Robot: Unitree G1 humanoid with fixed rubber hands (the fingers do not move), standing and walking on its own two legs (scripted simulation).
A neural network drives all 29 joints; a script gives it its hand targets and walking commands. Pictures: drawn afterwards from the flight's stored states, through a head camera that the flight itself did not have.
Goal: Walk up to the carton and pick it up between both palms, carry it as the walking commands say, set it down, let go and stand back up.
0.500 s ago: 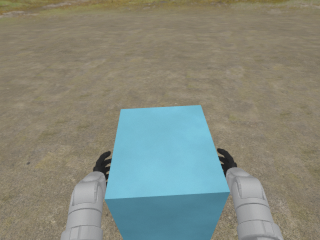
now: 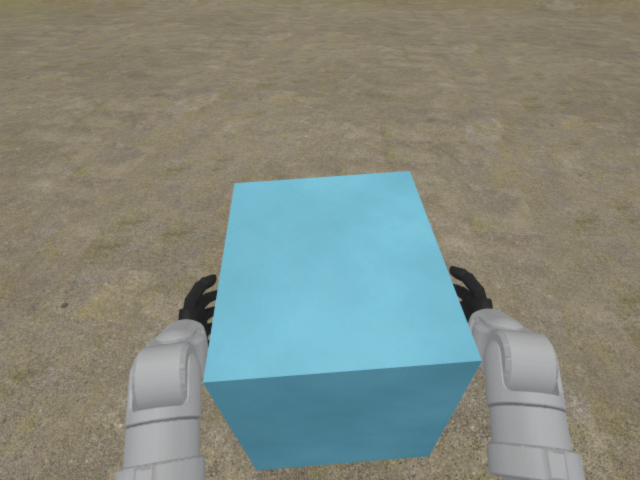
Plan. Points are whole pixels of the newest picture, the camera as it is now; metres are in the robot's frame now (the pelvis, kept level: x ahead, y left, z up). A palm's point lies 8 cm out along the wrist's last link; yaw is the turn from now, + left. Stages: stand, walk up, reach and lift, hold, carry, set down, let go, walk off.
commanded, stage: carry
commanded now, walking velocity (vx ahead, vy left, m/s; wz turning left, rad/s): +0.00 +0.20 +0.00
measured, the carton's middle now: (332, 321) +0.35 +0.02 +0.03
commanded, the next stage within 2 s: none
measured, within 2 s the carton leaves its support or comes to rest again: neither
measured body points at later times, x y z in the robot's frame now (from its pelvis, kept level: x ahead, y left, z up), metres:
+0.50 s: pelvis -0.04 +0.07 -0.01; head -0.07 +0.07 +0.44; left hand +0.25 +0.23 +0.07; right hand +0.22 -0.12 +0.06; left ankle +0.02 +0.11 -0.72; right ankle -0.04 -0.08 -0.73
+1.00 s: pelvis -0.08 +0.19 -0.02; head -0.10 +0.18 +0.43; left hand +0.21 +0.33 +0.06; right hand +0.17 -0.01 +0.05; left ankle +0.01 +0.22 -0.73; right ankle -0.11 +0.05 -0.73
